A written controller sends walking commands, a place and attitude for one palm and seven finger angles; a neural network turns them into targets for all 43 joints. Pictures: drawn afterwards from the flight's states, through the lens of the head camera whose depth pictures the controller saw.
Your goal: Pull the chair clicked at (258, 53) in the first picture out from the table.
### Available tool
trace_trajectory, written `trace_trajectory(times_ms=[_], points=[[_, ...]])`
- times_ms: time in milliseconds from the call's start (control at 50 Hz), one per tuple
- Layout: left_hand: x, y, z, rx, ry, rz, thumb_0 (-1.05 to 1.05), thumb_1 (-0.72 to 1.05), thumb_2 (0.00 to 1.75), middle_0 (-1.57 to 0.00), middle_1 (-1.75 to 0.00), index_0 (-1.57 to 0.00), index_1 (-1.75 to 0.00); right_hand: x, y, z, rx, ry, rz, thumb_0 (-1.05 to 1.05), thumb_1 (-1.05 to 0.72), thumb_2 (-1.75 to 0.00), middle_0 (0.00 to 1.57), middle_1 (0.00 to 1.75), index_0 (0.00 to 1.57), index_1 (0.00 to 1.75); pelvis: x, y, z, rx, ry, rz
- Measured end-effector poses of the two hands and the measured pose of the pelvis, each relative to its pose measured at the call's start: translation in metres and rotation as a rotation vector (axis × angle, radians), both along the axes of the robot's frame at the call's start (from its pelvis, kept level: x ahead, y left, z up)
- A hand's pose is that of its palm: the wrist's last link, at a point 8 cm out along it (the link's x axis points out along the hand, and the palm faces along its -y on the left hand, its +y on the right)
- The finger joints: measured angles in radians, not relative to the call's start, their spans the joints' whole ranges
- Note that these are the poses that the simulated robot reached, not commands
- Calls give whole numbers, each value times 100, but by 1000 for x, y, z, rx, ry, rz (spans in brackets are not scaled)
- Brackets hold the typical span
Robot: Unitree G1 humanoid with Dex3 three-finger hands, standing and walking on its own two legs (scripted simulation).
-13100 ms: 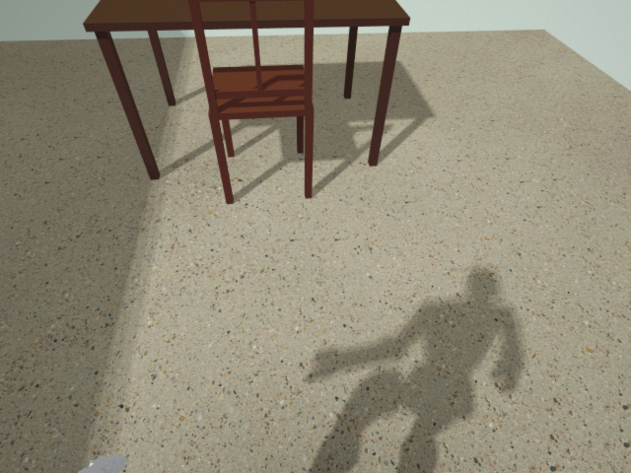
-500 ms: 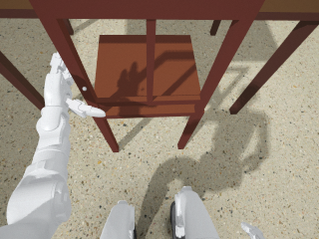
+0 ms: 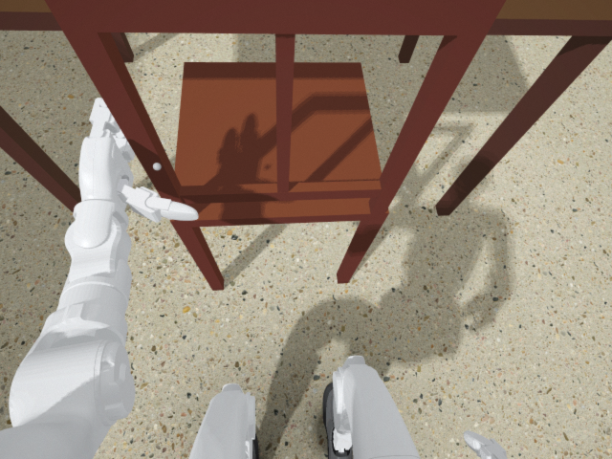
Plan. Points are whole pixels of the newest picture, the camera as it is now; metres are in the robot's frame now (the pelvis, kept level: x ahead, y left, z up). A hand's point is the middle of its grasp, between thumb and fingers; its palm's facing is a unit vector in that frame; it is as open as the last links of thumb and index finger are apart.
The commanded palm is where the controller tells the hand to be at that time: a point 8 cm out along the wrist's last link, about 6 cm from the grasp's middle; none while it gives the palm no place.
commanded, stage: hook a spindle and tug to test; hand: left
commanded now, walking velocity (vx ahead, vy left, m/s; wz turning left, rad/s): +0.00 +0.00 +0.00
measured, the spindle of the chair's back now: (283, 128) +0.52 +0.00 +0.05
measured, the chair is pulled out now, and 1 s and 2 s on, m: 0.00 0.01 0.04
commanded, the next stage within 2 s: step backward, pulling the chair out in 1.50 s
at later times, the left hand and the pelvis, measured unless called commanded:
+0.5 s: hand (159, 164) +0.48 +0.16 +0.03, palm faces +0.04 -1.00 -0.06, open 13.4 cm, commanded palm +0.45 +0.21 +0.03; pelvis +0.00 +0.00 +0.00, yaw +0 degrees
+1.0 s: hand (163, 165) +0.48 +0.16 +0.03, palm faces +0.04 -1.00 -0.03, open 6.0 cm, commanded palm +0.44 +0.20 +0.03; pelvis +0.01 +0.00 +0.01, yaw +0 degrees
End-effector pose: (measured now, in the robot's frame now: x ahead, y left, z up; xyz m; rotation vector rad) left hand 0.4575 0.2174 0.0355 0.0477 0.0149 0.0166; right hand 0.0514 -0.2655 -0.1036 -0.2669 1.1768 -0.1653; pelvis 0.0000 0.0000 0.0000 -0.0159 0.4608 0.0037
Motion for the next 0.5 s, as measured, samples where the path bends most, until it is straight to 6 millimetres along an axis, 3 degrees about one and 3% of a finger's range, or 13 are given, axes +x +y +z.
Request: trace_trajectory(times_ms=[100, 200, 380, 500], points=[[3, -2, 0, 8, -3, -4, -1, -50, 30, -7, -11, -7, -11, 5, 0, -1, 2, -8, 2, 1, -90, -90, 20, 30, 20, 30, 0, 0, -1, 0, 3, 1], [2, -6, 1, 9, -2, -10, -1, -50, 30, -12, -25, -12, -25, 7, 1, -3, 14, -7, 0, 1, -90, -90, 20, 30, 20, 30, 1, -1, -1, 2, 5, 0], [2, -5, 0, 8, 6, 21, -1, -49, 31, -25, -67, -23, -67, 5, 1, -4, 23, 1, -1, 1, -90, -90, 21, 30, 20, 30, 2, -3, 0, 6, 3, 0], [2, -3, 0, 7, 7, 21, -1, -33, 38, -35, -98, -31, -99, 3, 0, -4, 20, 12, -4, 1, -90, -90, 21, 30, 20, 30, 2, -4, 0, 5, 5, 1]])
